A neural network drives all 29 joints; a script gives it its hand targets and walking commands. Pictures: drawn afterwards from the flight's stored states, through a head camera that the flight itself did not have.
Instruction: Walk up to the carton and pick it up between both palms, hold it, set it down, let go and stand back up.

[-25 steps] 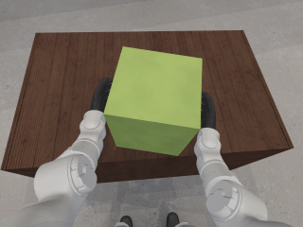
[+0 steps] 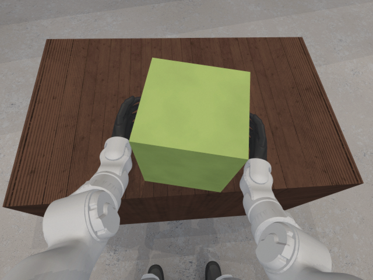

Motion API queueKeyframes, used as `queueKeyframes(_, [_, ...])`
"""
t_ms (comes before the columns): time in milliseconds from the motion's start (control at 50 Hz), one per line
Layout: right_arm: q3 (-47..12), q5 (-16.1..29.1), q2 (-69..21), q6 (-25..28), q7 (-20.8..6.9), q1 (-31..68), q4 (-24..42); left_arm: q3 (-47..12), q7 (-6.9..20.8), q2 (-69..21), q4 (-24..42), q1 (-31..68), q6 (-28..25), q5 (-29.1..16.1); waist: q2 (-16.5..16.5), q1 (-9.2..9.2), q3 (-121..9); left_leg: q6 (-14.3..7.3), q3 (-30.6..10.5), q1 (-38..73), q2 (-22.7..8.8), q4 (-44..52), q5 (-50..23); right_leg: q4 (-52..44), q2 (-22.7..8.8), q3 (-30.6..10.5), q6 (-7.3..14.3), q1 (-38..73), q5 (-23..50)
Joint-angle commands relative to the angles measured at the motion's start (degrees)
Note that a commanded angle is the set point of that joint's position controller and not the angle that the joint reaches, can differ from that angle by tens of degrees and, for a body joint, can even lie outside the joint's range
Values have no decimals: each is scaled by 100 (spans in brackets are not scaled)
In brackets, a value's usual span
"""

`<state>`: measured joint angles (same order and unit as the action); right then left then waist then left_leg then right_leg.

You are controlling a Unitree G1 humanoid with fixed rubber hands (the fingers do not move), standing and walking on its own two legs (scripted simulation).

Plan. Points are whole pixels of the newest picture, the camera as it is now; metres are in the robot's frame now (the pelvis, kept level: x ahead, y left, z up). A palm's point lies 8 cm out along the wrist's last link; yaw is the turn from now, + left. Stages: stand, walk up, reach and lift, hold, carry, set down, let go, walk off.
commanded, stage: reach and lift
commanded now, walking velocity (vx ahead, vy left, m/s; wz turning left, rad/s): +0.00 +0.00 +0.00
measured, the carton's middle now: (190, 133) +0.44 -0.02 -0.05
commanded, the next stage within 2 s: none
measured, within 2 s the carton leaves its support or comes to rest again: leaves its support in 0.66 s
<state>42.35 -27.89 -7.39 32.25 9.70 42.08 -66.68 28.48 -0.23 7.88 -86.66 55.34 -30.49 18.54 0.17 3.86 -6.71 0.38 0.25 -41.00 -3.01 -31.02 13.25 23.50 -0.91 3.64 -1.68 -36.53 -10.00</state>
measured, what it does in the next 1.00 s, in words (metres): stands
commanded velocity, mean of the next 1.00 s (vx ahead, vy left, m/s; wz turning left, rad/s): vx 0.00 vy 0.00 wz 0.00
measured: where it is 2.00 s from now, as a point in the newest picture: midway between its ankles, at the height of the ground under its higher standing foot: outside the picture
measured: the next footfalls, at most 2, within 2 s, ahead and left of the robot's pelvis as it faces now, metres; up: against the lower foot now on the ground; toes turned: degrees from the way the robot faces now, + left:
none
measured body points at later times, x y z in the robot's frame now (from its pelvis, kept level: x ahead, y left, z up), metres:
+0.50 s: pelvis +0.00 +0.00 +0.00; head +0.12 +0.02 +0.44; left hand +0.43 +0.14 -0.02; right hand +0.38 -0.16 -0.02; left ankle -0.01 +0.11 -0.73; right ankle -0.01 -0.14 -0.73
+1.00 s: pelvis +0.00 +0.00 +0.01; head +0.04 +0.02 +0.46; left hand +0.42 +0.15 +0.05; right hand +0.39 -0.15 +0.05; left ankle -0.01 +0.11 -0.73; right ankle -0.01 -0.14 -0.73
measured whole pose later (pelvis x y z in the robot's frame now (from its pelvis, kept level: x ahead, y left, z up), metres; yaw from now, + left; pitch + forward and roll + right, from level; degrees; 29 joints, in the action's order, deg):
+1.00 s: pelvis +0.00 +0.00 +0.01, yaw +1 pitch +14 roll -2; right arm 18.0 -7.4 -2.3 17.5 11.7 39.4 -64.3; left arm 6.4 -4.4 7.5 -85.1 50.9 -23.7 -2.1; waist 1.0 4.4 -10.4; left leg 0.0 -0.6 -29.9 -1.9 -29.1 13.2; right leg 21.8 -1.5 3.5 -2.1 -25.1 -10.4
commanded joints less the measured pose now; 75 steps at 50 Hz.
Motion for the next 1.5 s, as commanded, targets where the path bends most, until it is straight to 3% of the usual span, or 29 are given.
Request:
queueKeyframes(0, [-1685, -785, -3023, 283, -1021, 2517, -653, -1013, 694, -3053, -175, 2392, -271, 662, 574, -58, -3306, 375, 362, 1890, 109, -112, -2812, 272, 239, 207, 186, 1713, 2441])
queueKeyframes(40, [-1763, -797, -3054, 333, -1040, 2566, -665, -1027, 668, -3172, -275, 2350, -298, 547, 341, -64, -3460, 330, 359, 1864, 121, -73, -2794, 226, 258, 209, 187, 1796, 2487])
queueKeyframes(80, [-1722, -818, -2879, 397, -1047, 2476, -782, -1152, 616, -3175, -174, 2344, -393, 501, 569, -64, -3440, 409, 309, 2072, 109, -47, -2946, 178, 258, 226, 203, 1808, 2488])
queueKeyframes(120, [-1863, -765, -2948, 448, -1021, 2406, -801, -1304, 631, -3243, -76, 2407, -457, 418, 492, -31, -3559, 420, 329, 2076, 120, -73, -3066, 153, 251, 216, 221, 1966, 2664])
queueKeyframes(160, [-1894, -743, -3037, 422, -1024, 2519, -868, -1230, 640, -3206, -244, 2386, -478, 402, 477, -183, -3516, 323, 338, 1958, 126, 36, -2741, 130, 212, 161, 187, 2018, 2590])
queueKeyframes(180, [-1952, -713, -2967, 483, -1003, 2593, -739, -1366, 623, -3203, -123, 2461, -507, 350, 446, -46, -3591, 332, 319, 1785, 147, 23, -2710, 155, 216, 146, 194, 2122, 2678])
queueKeyframes(220, [-2077, -687, -3017, 487, -1009, 2614, -705, -1352, 623, -3119, -235, 2472, -544, 300, 246, -120, -3587, 285, 347, 1622, 159, 80, -2476, 202, 208, 120, 174, 2308, 2803])
queueKeyframes(280, [-2229, -541, -3014, 453, -1015, 2555, -763, -1454, 657, -3107, -326, 2425, -548, 224, 383, -155, -3518, 308, 288, 1691, 173, 144, -2472, 161, 194, 68, 176, 2369, 2828])
queueKeyframes(300, [-2213, -546, -2960, 464, -982, 2575, -795, -1570, 649, -3180, -273, 2495, -558, 150, 385, -36, -3489, 320, 297, 1717, 203, 59, -2517, 209, 185, 106, 170, 2329, 2818])
queueKeyframes(420, [-2626, -192, -2993, 371, -977, 2695, -637, -1768, 695, -3172, -368, 2446, -585, -96, 365, -192, -3552, 278, 247, 1660, 234, 160, -2257, 231, 199, 26, 151, 2518, 2854])
queueKeyframes(460, [-2672, -130, -2945, 376, -929, 2855, -423, -1991, 705, -3278, -301, 2549, -588, -281, 400, -45, -3790, 335, 219, 1797, 226, 42, -2461, 243, 216, 72, 187, 2327, 2879])
queueKeyframes(560, [-3082, 210, -3060, 232, -931, 3047, -289, -2411, 654, -3528, 104, 2799, -628, -648, 489, 56, -4092, 377, 117, 1932, 261, -158, -2747, 373, 252, 71, 160, 2232, 3027])
queueKeyframes(600, [-3254, 369, -3106, 164, -942, 3019, -190, -2427, 653, -3447, 32, 2697, -603, -664, 479, -37, -4027, 349, 116, 2040, 281, -173, -2805, 360, 263, 47, 151, 2200, 3056])
queueKeyframes(680, [-3577, 615, -3339, -95, -916, 3133, -12, -2897, 623, -3800, 672, 3131, -594, -1003, 475, 109, -4272, 354, -1, 2132, 292, -189, -2772, 425, 262, 9, 155, 2308, 3073])
queueKeyframes(740, [-3838, 868, -3364, -295, -873, 3329, 517, -3069, 632, -3940, 760, 3068, -488, -1109, 444, 221, -4173, 329, -66, 2310, 338, -241, -2712, 395, 271, 33, 148, 2296, 2912])
queueKeyframes(820, [-4167, 1197, -3419, -664, -885, 3410, 734, -3283, 592, -4149, 1122, 3352, -323, -1376, 407, 181, -3985, 311, -109, 2555, 331, -119, -2498, 264, 297, -14, 145, 2213, 2323])
queueKeyframes(920, [-4155, 1460, -3480, -1139, -872, 3344, 877, -3201, 634, -4201, 1391, 3358, 90, -1267, 476, 248, -3307, 295, -118, 2740, 354, 190, -2113, -32, 288, -135, 201, 2292, 1761])
queueKeyframes(960, [-4306, 1564, -3457, -1382, -889, 3381, 899, -3092, 623, -4298, 1606, 3341, 330, -1216, 466, 85, -3066, 297, -123, 2867, 322, 307, -2173, -89, 304, -160, 227, 2476, 1647])
queueKeyframes(1020, [-4243, 1712, -3359, -1592, -886, 3428, 1008, -3005, 653, -4333, 1688, 3334, 616, -1194, 414, 137, -2725, 280, -69, 2953, 343, 575, -1763, -346, 278, -163, 214, 2560, 1255])
queueKeyframes(1080, [-4244, 1782, -3463, -1752, -862, 3403, 1136, -2961, 635, -4396, 1995, 3158, 833, -1150, 306, 150, -2619, 269, -26, 3089, 351, 699, -1931, -435, 293, -184, 187, 2819, 1510])
queueKeyframes(1100, [-4158, 1737, -3372, -1801, -851, 3419, 1146, -2835, 688, -4425, 1651, 2925, 967, -1114, 119, 175, -2383, 217, -28, 2931, 392, 772, -1685, -458, 270, -163, 147, 2929, 1470])
queueKeyframes(1120, [-4278, 1781, -3392, -1840, -840, 3451, 1300, -2839, 691, -4419, 2010, 3088, 1002, -1083, 142, 194, -2355, 225, -16, 2967, 393, 825, -1731, -457, 259, -164, 147, 3071, 1548])
queueKeyframes(1220, [-4572, 1967, -3474, -1953, -877, 3644, 1625, -2882, 659, -4556, 2572, 3124, 1267, -1023, 320, -14, -2637, 246, 31, 3180, 428, 887, -1837, -483, 280, -145, 134, 3296, 1611])
queueKeyframes(1240, [-4747, 2106, -3483, -1976, -865, 3554, 1827, -2943, 613, -4580, 2633, 2738, 1353, -1032, 95, -92, -2689, 243, 41, 3208, 407, 868, -2112, -505, 315, -184, 105, 3479, 1874])
queueKeyframes(1340, [-5219, 2496, -3622, -2120, -780, 3491, 2339, -3335, 577, -4756, 3358, 2658, 1582, -1220, 159, 22, -2977, 255, 17, 3343, 487, 704, -2370, -434, 309, -212, 62, 3624, 2310])
queueKeyframes(1400, [-5473, 2721, -3673, -2331, -737, 3382, 2397, -3570, 518, -4826, 3873, 2685, 1786, -1357, 190, -29, -2711, 252, -19, 3284, 507, 773, -2054, -451, 316, -204, 3, 3546, 1933])
queueKeyframes(1440, [-5231, 2663, -3558, -2460, -744, 3537, 2302, -3496, 543, -4786, 3628, 2671, 2040, -1302, 156, 5, -2284, 202, -6, 3090, 518, 860, -1567, -517, 302, -220, 37, 3306, 1391])
queueKeyframes(1460, [-5349, 2743, -3556, -2466, -750, 3666, 2662, -3517, 500, -4811, 3905, 2662, 2117, -1274, 99, -92, -2504, 220, -11, 3191, 517, 852, -1681, -532, 294, -186, 27, 3464, 1535])
queueKeyframes(1480, [-5422, 2827, -3536, -2508, -720, 3691, 2794, -3644, 522, -4814, 3975, 2575, 2214, -1394, 97, 11, -2606, 248, -32, 3258, 522, 829, -1737, -535, 303, -187, 14, 3521, 1684])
